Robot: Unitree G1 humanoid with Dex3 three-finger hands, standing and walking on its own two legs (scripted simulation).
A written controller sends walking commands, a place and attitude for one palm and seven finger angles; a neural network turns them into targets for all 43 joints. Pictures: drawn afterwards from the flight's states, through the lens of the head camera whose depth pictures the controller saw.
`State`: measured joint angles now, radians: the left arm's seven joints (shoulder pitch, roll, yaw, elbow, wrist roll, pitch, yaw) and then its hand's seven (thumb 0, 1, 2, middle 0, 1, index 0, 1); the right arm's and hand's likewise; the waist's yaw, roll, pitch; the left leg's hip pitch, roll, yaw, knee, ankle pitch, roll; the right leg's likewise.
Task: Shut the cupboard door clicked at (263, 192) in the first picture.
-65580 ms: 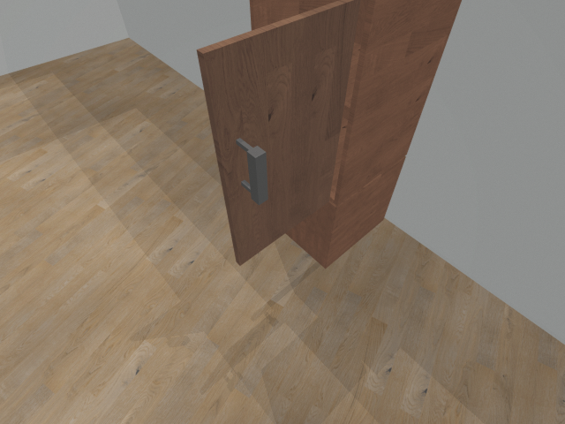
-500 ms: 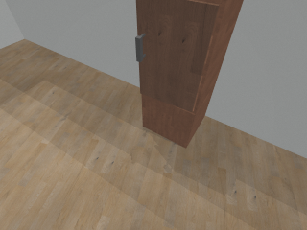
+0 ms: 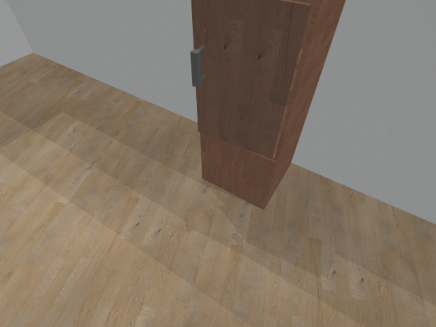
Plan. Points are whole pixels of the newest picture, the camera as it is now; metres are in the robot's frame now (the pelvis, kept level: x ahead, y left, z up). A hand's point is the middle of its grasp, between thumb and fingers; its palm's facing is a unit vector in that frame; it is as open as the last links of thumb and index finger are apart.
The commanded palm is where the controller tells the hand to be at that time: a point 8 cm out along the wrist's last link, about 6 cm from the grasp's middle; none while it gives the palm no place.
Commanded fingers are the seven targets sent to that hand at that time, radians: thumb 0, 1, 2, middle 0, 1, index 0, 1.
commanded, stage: walk to a spot facing it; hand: left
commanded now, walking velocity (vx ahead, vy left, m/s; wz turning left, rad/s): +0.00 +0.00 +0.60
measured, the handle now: (199, 66) +0.94 +0.11 +0.00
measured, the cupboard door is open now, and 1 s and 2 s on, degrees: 4 4 4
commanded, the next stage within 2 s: turn to face it in 1.94 s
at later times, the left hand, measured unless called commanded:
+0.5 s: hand out of the picture +0.04 +0.22 -0.16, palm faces +0.24 -0.93 -0.30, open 7.4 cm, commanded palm none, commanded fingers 0.00 0.90 0.90 -0.20 -0.30 -0.20 -0.30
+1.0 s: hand out of the picture -0.12 +0.17 -0.19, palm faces +0.58 -0.77 -0.28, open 7.4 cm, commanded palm none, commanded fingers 0.00 0.90 0.90 -0.20 -0.30 -0.20 -0.30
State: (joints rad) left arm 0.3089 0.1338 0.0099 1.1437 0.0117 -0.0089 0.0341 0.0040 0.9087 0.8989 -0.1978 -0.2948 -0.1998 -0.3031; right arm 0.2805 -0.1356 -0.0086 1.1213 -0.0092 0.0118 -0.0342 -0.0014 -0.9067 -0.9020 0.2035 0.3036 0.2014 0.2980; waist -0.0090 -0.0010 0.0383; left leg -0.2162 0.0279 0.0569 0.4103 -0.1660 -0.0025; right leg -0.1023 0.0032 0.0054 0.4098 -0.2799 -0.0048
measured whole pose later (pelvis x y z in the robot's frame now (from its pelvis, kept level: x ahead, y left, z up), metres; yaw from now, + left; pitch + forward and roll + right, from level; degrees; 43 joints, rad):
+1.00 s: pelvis -0.01 -0.02 -0.02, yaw +35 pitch +0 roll +2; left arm 0.27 0.26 0.07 0.91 0.02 0.05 0.02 0.01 0.91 0.90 -0.20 -0.30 -0.20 -0.30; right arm 0.10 -0.24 -0.05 0.85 -0.02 0.04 0.02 0.00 -0.91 -0.90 0.20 0.30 0.20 0.30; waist 0.02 -0.06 0.13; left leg -0.34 0.00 0.06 0.66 -0.32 0.01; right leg -0.36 -0.12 -0.10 1.01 -0.56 0.05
